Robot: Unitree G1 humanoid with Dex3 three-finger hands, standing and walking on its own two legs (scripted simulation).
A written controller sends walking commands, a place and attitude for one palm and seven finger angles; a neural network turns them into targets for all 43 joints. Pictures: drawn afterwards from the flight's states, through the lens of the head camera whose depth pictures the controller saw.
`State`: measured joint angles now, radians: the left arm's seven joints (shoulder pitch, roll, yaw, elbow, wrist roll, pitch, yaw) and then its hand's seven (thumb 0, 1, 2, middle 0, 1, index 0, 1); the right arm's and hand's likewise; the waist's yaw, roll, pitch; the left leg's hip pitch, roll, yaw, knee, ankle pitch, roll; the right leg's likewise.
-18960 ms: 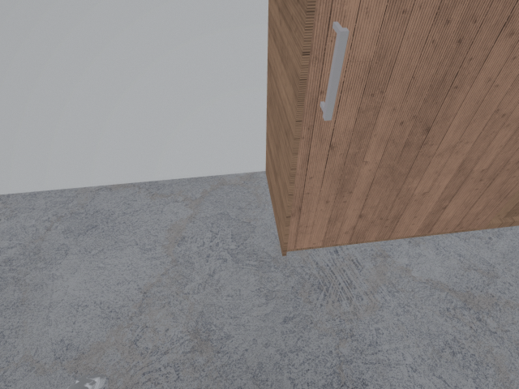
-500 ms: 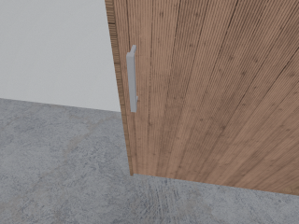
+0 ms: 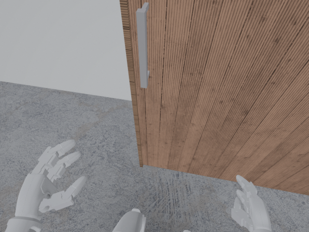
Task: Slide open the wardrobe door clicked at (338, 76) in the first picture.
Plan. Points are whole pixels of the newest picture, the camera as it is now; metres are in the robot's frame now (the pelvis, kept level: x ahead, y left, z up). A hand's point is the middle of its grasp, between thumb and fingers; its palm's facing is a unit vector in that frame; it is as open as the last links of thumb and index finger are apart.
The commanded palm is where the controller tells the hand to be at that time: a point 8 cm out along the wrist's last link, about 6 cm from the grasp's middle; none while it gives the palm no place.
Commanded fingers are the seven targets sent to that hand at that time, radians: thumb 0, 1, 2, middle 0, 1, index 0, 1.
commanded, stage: raise the hand with hooked fingers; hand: left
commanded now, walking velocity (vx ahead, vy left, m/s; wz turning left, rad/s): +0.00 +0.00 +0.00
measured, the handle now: (144, 50) +0.53 +0.10 +0.19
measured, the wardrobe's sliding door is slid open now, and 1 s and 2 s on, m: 0.00 0.00 0.00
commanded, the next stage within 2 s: move the hooked fingers beside the handle in 1.54 s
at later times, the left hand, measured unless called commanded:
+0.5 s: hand (49, 149) +0.25 +0.26 +0.12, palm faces +0.00 -1.00 -0.07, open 12.4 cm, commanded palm +0.22 +0.31 +0.15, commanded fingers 0.00 -0.36 0.36 -0.29 -1.11 -0.29 -1.11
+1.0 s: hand (15, 112) +0.27 +0.30 +0.20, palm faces +0.03 -1.00 -0.07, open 13.9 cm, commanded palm +0.25 +0.35 +0.21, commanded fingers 0.00 -0.50 0.30 -0.30 -1.20 -0.30 -1.20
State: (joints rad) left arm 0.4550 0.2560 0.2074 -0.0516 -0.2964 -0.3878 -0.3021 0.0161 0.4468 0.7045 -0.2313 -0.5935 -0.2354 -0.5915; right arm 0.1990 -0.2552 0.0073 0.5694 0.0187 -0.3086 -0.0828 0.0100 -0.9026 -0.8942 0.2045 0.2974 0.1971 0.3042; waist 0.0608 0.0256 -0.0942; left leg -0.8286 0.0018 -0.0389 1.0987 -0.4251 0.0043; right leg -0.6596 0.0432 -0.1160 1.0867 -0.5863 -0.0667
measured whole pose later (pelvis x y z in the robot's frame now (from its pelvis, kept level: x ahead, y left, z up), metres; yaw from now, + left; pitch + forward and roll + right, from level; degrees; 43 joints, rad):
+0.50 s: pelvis +0.01 +0.03 +0.04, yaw -1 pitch +5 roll -2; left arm 0.29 0.34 0.31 -0.04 -0.35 -0.19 -0.35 0.00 -0.13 0.46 -0.27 -0.97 -0.28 -0.97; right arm 0.24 -0.28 0.01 0.65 0.04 -0.33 -0.11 0.01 -0.90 -0.89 0.21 0.30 0.20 0.30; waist 0.02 0.01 -0.04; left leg -0.61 -0.01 0.01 0.85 -0.33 0.04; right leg -0.45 0.03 -0.06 0.82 -0.46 -0.02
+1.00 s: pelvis +0.01 +0.03 +0.07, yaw +0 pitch -1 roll -2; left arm -0.02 0.45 0.40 0.13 -0.35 0.02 -0.44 -0.01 -0.49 0.30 -0.30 -1.20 -0.30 -1.19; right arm 0.19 -0.25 0.09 0.67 0.06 -0.29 -0.14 0.01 -0.90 -0.89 0.21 0.30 0.20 0.31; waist 0.07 0.03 -0.01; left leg -0.38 -0.02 0.00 0.62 -0.23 0.05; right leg -0.23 0.02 -0.07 0.58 -0.35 -0.02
